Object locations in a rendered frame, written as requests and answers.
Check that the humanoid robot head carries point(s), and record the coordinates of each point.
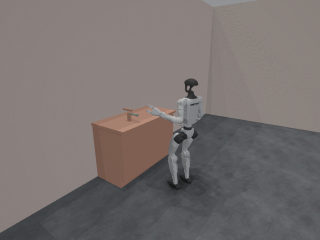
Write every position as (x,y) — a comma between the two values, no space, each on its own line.
(190,82)

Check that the robot left forearm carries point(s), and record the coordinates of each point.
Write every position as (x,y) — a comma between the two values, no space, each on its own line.
(170,118)

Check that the counter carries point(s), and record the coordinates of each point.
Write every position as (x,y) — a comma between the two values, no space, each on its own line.
(127,145)

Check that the left robot upper arm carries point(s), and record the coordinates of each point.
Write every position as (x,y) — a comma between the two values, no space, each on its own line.
(180,109)

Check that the left robot hand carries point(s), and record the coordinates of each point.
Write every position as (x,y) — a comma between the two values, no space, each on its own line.
(155,111)

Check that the robot left thigh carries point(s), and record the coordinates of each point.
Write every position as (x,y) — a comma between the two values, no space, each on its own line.
(176,139)

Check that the right robot upper arm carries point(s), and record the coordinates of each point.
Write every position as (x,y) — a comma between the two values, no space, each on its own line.
(200,109)

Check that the tap lever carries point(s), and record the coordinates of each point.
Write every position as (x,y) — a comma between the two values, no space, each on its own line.
(134,114)

